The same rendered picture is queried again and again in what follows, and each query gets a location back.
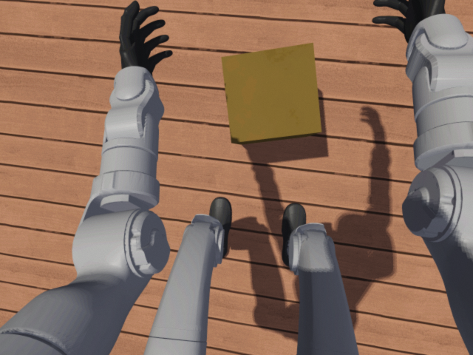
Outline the right robot shin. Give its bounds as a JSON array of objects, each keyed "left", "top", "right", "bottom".
[{"left": 287, "top": 223, "right": 336, "bottom": 258}]

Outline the right robot forearm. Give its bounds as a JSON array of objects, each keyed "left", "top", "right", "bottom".
[{"left": 405, "top": 14, "right": 473, "bottom": 171}]

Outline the robot left upper arm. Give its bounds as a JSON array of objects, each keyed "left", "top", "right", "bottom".
[{"left": 0, "top": 209, "right": 170, "bottom": 355}]

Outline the robot left hand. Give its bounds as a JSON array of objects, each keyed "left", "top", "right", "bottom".
[{"left": 119, "top": 1, "right": 173, "bottom": 75}]

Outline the robot right hand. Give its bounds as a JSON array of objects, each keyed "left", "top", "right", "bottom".
[{"left": 372, "top": 0, "right": 446, "bottom": 43}]

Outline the robot right upper arm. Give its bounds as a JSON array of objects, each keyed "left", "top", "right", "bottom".
[{"left": 402, "top": 164, "right": 473, "bottom": 355}]

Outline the robot left foot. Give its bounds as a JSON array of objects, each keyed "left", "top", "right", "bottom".
[{"left": 209, "top": 197, "right": 232, "bottom": 258}]

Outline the left robot forearm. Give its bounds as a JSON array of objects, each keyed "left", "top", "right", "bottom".
[{"left": 72, "top": 66, "right": 164, "bottom": 265}]

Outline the carton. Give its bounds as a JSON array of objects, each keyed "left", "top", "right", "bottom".
[{"left": 221, "top": 43, "right": 321, "bottom": 145}]

